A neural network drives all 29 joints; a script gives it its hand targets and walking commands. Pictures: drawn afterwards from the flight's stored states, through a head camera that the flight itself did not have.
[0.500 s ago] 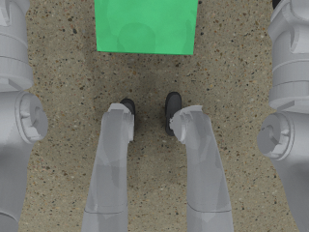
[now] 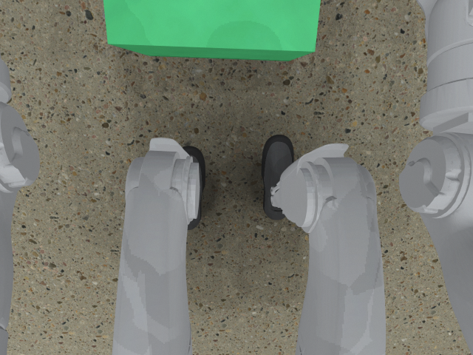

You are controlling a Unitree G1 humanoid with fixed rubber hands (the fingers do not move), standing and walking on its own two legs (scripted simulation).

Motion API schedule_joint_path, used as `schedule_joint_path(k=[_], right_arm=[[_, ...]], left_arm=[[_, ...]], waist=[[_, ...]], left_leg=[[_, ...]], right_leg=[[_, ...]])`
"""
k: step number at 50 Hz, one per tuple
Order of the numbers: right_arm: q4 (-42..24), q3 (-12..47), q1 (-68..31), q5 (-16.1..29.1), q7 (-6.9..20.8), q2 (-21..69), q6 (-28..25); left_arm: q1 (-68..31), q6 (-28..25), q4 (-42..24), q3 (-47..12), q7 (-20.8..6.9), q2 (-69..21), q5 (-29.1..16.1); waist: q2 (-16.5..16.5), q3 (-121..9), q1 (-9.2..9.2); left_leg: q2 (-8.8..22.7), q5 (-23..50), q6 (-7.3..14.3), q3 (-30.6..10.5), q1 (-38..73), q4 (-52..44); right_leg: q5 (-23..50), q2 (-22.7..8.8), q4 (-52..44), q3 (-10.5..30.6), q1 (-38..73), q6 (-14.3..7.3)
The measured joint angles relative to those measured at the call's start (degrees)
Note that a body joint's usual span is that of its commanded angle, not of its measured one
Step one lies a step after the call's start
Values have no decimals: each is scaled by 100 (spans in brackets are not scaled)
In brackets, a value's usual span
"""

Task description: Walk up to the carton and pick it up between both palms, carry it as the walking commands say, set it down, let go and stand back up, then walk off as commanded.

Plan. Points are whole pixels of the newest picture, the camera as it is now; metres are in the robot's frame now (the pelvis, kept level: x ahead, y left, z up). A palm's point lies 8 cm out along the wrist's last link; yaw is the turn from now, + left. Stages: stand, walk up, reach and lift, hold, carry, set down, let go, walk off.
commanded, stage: reach and lift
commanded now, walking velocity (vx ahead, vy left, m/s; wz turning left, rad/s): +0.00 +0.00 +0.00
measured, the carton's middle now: out of the picture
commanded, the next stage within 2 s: none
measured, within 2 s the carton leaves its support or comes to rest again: neither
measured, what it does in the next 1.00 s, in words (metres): lowers itself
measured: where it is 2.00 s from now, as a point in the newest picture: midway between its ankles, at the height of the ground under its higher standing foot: (232, 197)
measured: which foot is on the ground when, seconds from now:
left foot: down 0.00-1.00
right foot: down 0.00-1.00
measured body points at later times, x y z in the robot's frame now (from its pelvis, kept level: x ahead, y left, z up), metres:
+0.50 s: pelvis +0.03 +0.03 -0.08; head +0.42 +0.05 +0.13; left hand +0.60 +0.25 -0.29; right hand +0.58 -0.18 -0.27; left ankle +0.13 +0.13 -0.41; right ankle +0.16 -0.09 -0.41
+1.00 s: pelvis +0.03 +0.02 -0.08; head +0.42 +0.04 +0.13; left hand +0.60 +0.25 -0.28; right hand +0.58 -0.19 -0.28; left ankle +0.13 +0.12 -0.41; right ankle +0.16 -0.09 -0.41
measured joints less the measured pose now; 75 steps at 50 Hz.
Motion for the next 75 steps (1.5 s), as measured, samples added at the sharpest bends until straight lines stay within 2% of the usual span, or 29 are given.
schedule_joint_path(k=[2, 4, 9, 13, 16, 21, 28, 36, 54, 68, 71, 75], right_arm=[[343, 77, -112, 0, 156, 1, -39], [613, 92, -180, -65, 281, -2, -120], [703, 90, -54, -118, 290, -3, -509], [689, 90, 94, -118, 260, -2, -673], [754, 91, 22, -118, 259, -50, -701], [760, 92, -51, -117, 377, -52, -973], [1042, 91, -63, -118, 487, -64, -1104], [1078, 91, -42, -66, 404, -170, -1144], [1079, 346, -66, 111, 396, -168, -1146], [1078, 660, -287, 218, 523, 59, -1163], [1116, 659, -320, 217, 394, 99, -1196], [1136, 660, -318, 217, 391, 99, -1234]], left_arm=[[-49, -43, 502, -4, -179, -20, 0], [-54, -88, 755, -5, -223, -81, 59], [1, -486, 283, -105, -208, -209, 79], [-90, -713, 37, -235, -38, -232, 65], [-110, -752, 77, -334, 159, -235, 49], [-103, -723, 397, -567, 387, -342, -11], [-103, -815, 230, -622, 613, -534, -14], [-96, -884, 357, -622, 617, -532, -18], [-84, -908, 338, -623, 617, -578, -49], [-84, -947, 330, -879, 608, -664, -302], [-85, -963, 332, -880, 639, -702, -307], [-84, -963, 332, -880, 642, -704, -307]], waist=[[-1, -1, -13], [-5, 2, -3], [-7, 8, 25], [-7, 18, 19], [-7, 17, 15], [-5, 10, 16], [-5, 5, 39], [-5, 0, 39], [-5, -1, 60], [-5, -4, 68], [-5, -5, 66], [-5, -6, 65]], left_leg=[[0, -40, 8, 7, -107, 126], [0, -72, 32, 15, -280, 245], [0, -123, 129, 38, -854, 576], [0, -195, 268, 63, -1273, 962], [0, -254, 374, 86, -1521, 1255], [33, -438, 493, 131, -1578, 1570], [33, -546, 447, 136, -1568, 1689], [33, -549, 329, 137, -1561, 1709], [34, -550, 327, 137, -1567, 1716], [34, -550, 327, 137, -1568, 1716], [34, -550, 327, 137, -1568, 1716], [34, -550, 327, 137, -1568, 1716]], right_leg=[[-30, 0, 115, 0, -105, 0], [-45, 0, 215, 0, -269, 0], [-63, 0, 460, 0, -782, 0], [-124, -10, 754, -8, -1128, 35], [-182, -20, 987, -8, -1324, 121], [-335, -21, 1260, -8, -1369, 134], [-440, -30, 1428, -7, -1414, 136], [-437, -44, 1537, -1, -1496, 135], [-433, -44, 1542, -1, -1496, 135], [-433, -44, 1543, 0, -1495, 135], [-433, -44, 1543, 0, -1495, 135], [-434, -44, 1543, 0, -1495, 135]])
